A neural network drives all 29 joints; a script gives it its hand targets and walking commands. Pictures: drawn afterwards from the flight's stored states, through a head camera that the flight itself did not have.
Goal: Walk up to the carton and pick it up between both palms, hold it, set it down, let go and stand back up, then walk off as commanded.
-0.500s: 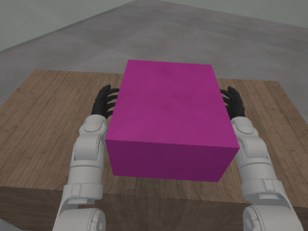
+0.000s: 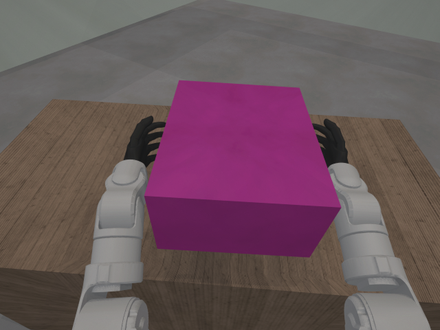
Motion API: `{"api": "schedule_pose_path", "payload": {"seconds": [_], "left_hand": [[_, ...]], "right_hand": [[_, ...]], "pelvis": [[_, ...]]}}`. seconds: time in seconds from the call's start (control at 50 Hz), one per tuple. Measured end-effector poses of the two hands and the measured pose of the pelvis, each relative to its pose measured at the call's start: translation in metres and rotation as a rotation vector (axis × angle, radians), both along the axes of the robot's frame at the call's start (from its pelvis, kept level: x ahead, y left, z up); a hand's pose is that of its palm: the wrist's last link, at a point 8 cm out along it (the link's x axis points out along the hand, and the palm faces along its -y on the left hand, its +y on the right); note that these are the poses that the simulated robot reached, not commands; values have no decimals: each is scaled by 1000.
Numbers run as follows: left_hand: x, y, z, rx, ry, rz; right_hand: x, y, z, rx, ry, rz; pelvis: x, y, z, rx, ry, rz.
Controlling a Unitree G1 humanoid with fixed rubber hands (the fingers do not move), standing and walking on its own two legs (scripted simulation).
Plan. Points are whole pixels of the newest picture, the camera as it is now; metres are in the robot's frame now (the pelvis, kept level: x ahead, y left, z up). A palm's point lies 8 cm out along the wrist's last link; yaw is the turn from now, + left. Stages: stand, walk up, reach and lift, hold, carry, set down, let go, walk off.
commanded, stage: reach and lift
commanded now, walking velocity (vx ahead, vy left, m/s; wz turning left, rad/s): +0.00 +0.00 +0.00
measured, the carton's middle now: (236, 158) +0.38 -0.02 +0.13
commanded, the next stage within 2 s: hold in 0.10 s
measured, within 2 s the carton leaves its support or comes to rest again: neither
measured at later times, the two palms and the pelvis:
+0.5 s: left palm (137, 157) +0.34 +0.16 +0.17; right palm (341, 158) +0.35 -0.19 +0.16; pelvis -0.01 -0.01 +0.00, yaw -1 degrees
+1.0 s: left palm (134, 155) +0.34 +0.16 +0.17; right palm (340, 155) +0.35 -0.19 +0.17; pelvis -0.01 +0.00 +0.00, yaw +0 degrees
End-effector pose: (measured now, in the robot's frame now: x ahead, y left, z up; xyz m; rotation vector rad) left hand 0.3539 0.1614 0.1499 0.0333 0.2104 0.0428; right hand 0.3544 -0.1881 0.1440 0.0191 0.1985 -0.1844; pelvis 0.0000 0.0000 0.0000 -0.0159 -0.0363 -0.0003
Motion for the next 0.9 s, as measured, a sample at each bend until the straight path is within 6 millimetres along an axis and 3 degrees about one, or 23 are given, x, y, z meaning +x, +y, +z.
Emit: {"api": "schedule_pose_path", "payload": {"seconds": [0.34,0.62,0.9], "left_hand": [[-7,-16,7,3,4,-5],[-14,6,26,-24,-20,36],[-12,3,26,-1,-5,22]], "right_hand": [[-11,-15,4,4,0,-11],[0,6,29,-4,-21,38],[-3,2,25,12,-7,24]], "pelvis": [[-2,-3,0,-2,-24,-15],[-9,-6,0,3,-12,6],[-8,-2,0,-1,-19,0]]}}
